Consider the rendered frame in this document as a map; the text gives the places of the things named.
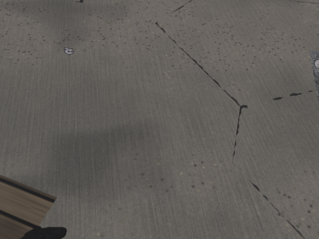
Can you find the robot left hand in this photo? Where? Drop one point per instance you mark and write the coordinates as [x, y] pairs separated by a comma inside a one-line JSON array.
[[46, 233]]

